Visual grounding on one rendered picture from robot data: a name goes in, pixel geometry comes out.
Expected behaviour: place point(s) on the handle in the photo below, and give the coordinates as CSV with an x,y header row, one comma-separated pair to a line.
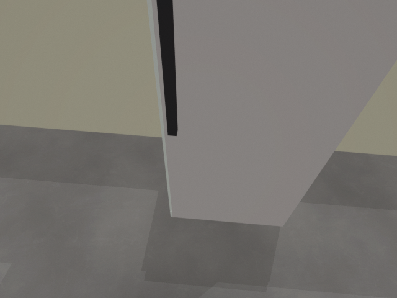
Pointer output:
x,y
166,35

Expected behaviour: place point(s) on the fridge door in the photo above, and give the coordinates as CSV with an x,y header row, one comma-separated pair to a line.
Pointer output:
x,y
266,91

